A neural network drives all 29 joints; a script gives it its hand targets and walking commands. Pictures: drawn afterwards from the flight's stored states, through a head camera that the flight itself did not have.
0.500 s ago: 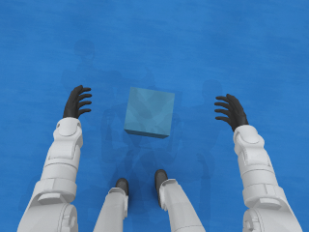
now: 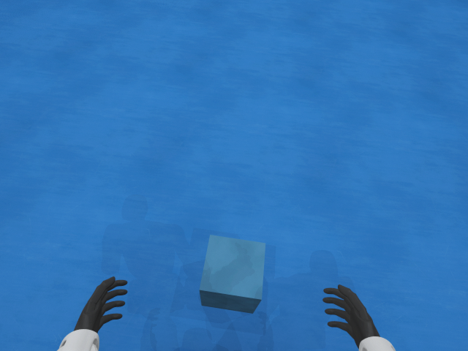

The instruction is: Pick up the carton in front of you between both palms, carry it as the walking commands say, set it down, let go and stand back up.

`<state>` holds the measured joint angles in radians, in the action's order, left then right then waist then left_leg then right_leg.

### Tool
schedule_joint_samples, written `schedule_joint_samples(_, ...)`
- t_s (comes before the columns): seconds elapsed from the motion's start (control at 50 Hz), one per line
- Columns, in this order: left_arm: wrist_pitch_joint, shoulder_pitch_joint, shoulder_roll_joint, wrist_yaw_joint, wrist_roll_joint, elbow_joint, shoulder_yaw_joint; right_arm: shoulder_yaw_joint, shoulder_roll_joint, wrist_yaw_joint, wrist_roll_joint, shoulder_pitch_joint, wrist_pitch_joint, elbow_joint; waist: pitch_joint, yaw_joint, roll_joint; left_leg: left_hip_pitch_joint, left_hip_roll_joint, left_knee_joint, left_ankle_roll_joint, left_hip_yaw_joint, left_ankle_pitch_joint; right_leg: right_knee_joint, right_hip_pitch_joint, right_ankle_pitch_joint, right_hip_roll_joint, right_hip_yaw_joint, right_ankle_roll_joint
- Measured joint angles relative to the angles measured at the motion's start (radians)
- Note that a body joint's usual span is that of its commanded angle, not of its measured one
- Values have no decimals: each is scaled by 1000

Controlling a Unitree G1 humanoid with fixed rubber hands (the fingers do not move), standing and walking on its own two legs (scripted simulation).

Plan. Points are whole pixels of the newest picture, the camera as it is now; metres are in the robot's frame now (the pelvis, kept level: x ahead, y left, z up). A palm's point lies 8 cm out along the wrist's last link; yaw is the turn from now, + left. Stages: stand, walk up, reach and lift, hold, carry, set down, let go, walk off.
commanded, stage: let go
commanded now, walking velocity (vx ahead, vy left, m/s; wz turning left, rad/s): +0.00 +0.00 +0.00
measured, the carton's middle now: (232, 275) +0.43 -0.06 -0.65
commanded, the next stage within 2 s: stand in 0.50 s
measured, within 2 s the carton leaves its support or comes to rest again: neither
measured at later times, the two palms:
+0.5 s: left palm (81, 345) +0.16 +0.23 -0.07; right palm (368, 327) +0.17 -0.24 -0.06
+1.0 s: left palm out of the picture +0.13 +0.28 -0.08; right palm (392, 334) +0.16 -0.30 -0.09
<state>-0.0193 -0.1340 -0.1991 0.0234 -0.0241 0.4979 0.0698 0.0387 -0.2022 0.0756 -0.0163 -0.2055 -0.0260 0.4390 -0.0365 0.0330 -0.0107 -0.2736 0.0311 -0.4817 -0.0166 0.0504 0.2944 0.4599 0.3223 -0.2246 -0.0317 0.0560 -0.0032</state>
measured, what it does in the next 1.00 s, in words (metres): stands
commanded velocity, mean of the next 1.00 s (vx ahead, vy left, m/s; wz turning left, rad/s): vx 0.00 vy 0.00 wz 0.00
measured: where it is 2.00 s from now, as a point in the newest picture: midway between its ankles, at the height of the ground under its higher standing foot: outside the picture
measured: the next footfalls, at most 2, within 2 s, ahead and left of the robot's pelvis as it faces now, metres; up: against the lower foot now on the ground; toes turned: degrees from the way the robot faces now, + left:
none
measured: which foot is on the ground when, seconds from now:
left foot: down 0.00-1.00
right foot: down 0.00-1.00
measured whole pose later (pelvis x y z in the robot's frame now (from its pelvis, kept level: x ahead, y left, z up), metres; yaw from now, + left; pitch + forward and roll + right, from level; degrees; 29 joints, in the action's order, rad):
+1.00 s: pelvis +0.02 -0.02 +0.00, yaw +2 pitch +0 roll +0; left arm 0.00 -0.17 -0.33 -0.02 -0.03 0.78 0.04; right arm 0.02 -0.35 -0.02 0.04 -0.18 -0.01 0.74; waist -0.01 -0.01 0.04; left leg -0.13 0.01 -0.47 0.01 0.08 0.33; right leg 0.48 0.19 -0.29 -0.04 0.01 0.03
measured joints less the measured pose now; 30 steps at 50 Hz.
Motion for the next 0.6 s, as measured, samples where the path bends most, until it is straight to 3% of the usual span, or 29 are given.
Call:
schedule_joint_samples(0.16, -63, -90, -9, 29, 18, -56, -28, 4, -16, 3, 21, -16, -65, -5, -29, -31, 28, 155, 9, 36, -15, -6, 7, -34, -154, -10, 11, 4, -11)
schedule_joint_samples(0.3, -104, -93, -12, 42, 20, -75, -37, 10, -11, 0, 34, -7, -105, -11, -56, -39, 32, 207, 8, 33, -15, -5, 16, -26, -205, -23, 12, -1, -10)
schedule_joint_samples(0.5, -85, -95, -12, 8, 27, -45, -45, -3, -28, -48, 40, -10, -186, -53, -42, -33, 19, 198, -4, 1, 0, -10, 36, 24, -185, -48, -1, 0, 4)
schedule_joint_samples(0.6, -38, -73, -54, -27, -19, 89, -40, 3, -74, -82, 54, 9, -82, 76, 14, -29, 32, 123, -8, -40, 8, 2, 50, 55, -117, -60, -5, -15, 10)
